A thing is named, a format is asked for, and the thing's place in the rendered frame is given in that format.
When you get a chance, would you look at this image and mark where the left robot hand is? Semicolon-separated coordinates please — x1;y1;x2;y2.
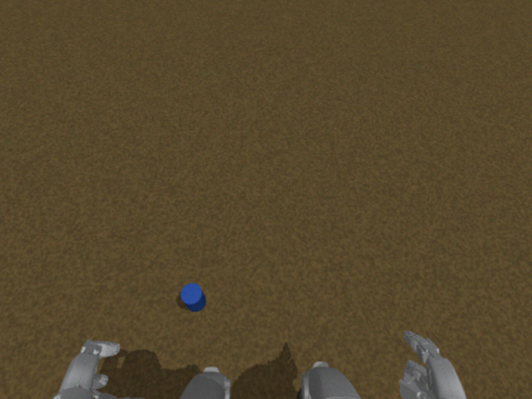
58;339;145;399

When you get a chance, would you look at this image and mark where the can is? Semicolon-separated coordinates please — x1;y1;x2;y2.
180;283;206;312

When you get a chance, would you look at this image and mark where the right robot hand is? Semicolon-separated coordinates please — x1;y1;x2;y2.
399;331;466;399

